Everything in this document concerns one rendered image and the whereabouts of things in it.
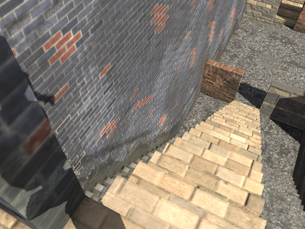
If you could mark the stairs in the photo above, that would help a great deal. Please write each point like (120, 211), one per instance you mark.
(210, 178)
(288, 12)

